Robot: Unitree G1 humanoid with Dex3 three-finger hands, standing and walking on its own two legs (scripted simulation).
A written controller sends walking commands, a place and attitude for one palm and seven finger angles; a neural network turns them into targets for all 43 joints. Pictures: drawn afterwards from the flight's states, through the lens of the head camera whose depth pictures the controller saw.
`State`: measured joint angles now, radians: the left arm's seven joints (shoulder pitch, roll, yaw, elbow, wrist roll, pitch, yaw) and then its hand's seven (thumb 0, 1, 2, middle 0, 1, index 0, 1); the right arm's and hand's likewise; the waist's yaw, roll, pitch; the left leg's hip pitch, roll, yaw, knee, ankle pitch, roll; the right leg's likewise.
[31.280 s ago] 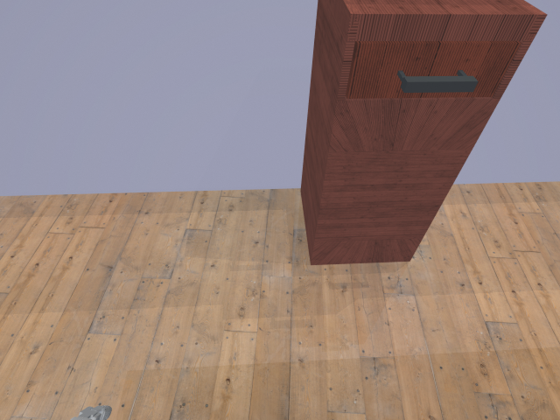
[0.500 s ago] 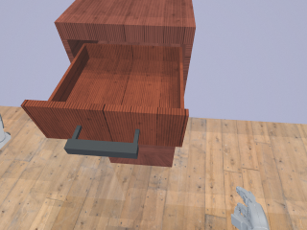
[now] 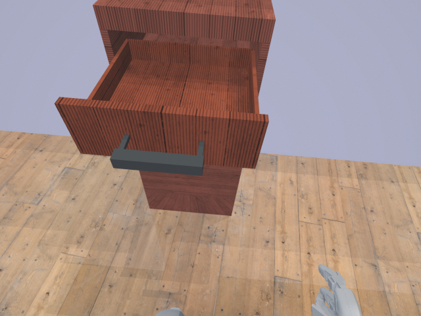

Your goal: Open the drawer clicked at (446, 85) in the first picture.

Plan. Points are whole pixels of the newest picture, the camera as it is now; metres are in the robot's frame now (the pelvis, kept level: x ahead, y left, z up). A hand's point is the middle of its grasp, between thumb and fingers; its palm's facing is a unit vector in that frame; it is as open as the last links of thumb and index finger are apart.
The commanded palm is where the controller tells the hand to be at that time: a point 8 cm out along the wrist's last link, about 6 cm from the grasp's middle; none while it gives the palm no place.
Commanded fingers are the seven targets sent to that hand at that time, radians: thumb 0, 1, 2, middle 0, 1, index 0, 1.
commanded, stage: step back with the hand held close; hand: left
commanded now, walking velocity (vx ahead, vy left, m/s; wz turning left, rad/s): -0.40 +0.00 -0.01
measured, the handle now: (161, 152) +0.38 +0.13 +0.10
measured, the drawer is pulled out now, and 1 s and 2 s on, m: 0.30 0.30 0.30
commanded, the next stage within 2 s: stop stepping back and stand still in 0.46 s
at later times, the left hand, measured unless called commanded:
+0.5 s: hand out of the picture +0.10 +0.26 +0.30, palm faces +0.60 -0.72 -0.34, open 7.4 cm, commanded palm +0.03 +0.30 +0.29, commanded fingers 0.00 0.90 0.90 -0.20 -0.30 -0.20 -0.30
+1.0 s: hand out of the picture +0.01 +0.24 +0.28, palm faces +0.43 -0.78 -0.46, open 7.4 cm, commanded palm -0.06 +0.30 +0.29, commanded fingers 0.00 0.90 0.90 -0.20 -0.30 -0.20 -0.30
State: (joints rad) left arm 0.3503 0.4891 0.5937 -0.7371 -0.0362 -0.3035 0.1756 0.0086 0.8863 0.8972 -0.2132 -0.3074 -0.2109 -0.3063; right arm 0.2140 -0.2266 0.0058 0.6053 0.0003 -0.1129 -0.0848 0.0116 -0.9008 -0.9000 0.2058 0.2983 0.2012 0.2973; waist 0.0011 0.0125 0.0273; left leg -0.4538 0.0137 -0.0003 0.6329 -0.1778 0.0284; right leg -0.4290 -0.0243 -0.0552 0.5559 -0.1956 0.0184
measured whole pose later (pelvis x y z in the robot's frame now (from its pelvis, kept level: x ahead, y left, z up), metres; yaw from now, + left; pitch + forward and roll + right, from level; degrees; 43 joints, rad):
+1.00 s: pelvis -0.19 +0.02 +0.01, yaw -2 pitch +1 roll -1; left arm 0.49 0.53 0.59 -0.81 -0.06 -0.23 0.14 0.01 0.89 0.90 -0.21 -0.31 -0.21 -0.31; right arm 0.26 -0.17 0.04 0.59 -0.02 -0.14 -0.05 0.01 -0.90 -0.90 0.21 0.30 0.20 0.30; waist -0.05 -0.06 -0.03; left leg -0.42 0.02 0.07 0.49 -0.18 0.03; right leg -0.21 0.04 -0.10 0.52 -0.51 -0.04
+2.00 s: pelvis -0.20 +0.04 +0.02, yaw +3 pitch -1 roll -1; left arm 0.37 0.20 0.00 1.13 0.01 0.04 0.00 0.01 0.96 0.90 -0.21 -0.30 -0.20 -0.30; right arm 0.26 -0.24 0.00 1.08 -0.02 0.04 -0.03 0.01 -0.91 -0.90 0.20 0.30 0.20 0.30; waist 0.02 -0.02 0.12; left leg -0.29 0.02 0.00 0.48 -0.16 0.00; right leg -0.13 0.02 -0.08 0.44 -0.28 -0.03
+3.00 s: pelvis -0.18 +0.03 +0.03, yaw +0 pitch -2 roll +0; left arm 0.12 0.33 0.00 1.12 0.01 -0.01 0.00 0.01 0.91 0.90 -0.20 -0.30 -0.20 -0.30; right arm 0.11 -0.34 -0.01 1.12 -0.01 0.01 -0.01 0.00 -0.90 -0.90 0.20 0.30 0.20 0.30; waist -0.02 0.01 0.09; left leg -0.16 0.02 0.04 0.32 -0.12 -0.01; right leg -0.02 0.03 -0.03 0.28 -0.23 -0.03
